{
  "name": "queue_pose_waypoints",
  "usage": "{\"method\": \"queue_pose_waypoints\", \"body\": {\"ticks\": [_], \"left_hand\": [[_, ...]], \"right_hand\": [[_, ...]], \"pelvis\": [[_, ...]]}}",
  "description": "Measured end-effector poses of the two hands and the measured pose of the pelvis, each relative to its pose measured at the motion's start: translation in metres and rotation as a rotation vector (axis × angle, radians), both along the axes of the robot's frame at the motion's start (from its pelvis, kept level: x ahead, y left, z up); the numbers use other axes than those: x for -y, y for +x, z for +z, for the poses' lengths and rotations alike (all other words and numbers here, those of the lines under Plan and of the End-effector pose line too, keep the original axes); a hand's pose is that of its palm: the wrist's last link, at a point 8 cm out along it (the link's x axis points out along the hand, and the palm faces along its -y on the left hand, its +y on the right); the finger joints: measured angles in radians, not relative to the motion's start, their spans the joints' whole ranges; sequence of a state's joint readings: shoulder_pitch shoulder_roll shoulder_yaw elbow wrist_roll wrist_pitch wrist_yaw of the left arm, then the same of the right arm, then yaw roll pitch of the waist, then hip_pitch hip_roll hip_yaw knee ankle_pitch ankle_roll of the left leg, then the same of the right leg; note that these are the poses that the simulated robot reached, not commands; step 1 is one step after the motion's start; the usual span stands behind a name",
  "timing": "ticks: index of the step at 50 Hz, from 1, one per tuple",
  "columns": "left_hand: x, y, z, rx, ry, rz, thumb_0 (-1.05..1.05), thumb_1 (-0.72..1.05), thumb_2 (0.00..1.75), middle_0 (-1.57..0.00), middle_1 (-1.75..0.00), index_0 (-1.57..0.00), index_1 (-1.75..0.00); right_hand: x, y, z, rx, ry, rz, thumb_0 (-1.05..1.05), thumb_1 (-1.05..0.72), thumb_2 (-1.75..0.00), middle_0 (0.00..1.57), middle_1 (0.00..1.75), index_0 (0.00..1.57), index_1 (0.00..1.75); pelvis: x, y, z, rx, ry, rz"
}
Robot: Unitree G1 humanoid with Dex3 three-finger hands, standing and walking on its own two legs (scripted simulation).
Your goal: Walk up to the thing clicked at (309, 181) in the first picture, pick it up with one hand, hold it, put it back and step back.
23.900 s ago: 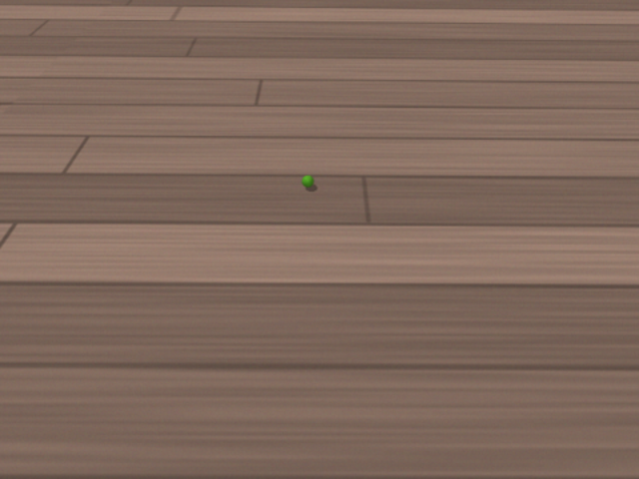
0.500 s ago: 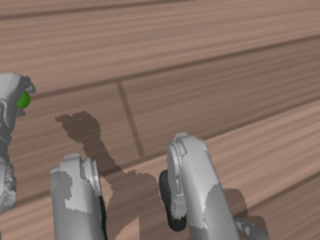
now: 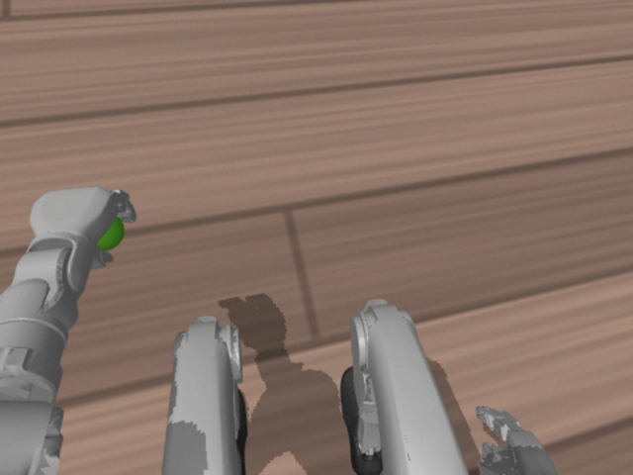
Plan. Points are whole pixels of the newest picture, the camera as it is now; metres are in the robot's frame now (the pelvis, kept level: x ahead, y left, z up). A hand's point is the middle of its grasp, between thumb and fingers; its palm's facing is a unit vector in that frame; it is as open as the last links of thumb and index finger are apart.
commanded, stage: lift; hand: left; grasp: from above
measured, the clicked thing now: (101, 230) +0.44 +0.27 -0.13
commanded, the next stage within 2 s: hold in 1.04 s
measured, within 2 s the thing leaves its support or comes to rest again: neither
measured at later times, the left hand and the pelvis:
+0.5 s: hand (4, 231) +0.36 +0.25 +0.10, palm faces -0.44 -0.10 -0.89, open 7.6 cm; pelvis +0.02 +0.00 +0.18, yaw +2 degrees
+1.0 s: hand out of the picture +0.37 +0.23 +0.19, palm faces -0.44 -0.10 -0.89, open 7.6 cm; pelvis +0.06 -0.01 +0.28, yaw +2 degrees
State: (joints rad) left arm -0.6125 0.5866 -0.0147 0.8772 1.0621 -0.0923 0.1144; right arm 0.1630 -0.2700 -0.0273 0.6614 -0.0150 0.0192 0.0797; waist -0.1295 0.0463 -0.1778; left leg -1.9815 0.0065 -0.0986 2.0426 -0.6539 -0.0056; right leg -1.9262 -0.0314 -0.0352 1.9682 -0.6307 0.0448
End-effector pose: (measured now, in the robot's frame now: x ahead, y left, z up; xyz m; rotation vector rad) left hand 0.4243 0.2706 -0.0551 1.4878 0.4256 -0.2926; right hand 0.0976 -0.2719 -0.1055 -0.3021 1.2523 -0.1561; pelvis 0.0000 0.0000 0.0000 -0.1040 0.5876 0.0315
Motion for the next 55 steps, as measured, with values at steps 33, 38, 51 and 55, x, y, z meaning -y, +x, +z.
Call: {"method": "queue_pose_waypoints", "body": {"ticks": [33,38,51,55], "left_hand": [[0.03,-0.058,0.249,-0.017,-0.008,0.054,0.03,0.35,0.42,-0.8,-0.52,-0.81,-0.49],[0.036,-0.058,0.266,-0.026,-0.011,0.055,0.03,0.34,0.42,-0.81,-0.51,-0.81,-0.48],[0.04,-0.045,0.31,-0.007,-0.005,0.066,0.03,0.32,0.44,-0.83,-0.5,-0.82,-0.48],[0.041,-0.041,0.32,-0.01,-0.007,0.064,0.03,0.32,0.45,-0.82,-0.51,-0.82,-0.49]], "right_hand": [[-0.01,0.035,0.217,0.183,0.015,-0.085,0.0,-0.91,-0.9,0.2,0.3,0.2,0.3],[-0.006,0.036,0.238,0.178,0.012,-0.09,0.0,-0.91,-0.9,0.2,0.3,0.2,0.3],[-0.005,0.052,0.274,0.179,0.029,-0.096,0.0,-0.91,-0.9,0.2,0.3,0.2,0.3],[-0.006,0.059,0.282,0.192,0.036,-0.099,0.0,-0.91,-0.9,0.2,0.3,0.2,0.3]], "pelvis": [[0.003,0.036,0.222,0.299,0.072,0.007],[0.005,0.044,0.243,0.331,0.08,0.006],[0.005,0.064,0.281,0.4,0.094,0.003],[0.005,0.069,0.288,0.414,0.097,0.001]]}}
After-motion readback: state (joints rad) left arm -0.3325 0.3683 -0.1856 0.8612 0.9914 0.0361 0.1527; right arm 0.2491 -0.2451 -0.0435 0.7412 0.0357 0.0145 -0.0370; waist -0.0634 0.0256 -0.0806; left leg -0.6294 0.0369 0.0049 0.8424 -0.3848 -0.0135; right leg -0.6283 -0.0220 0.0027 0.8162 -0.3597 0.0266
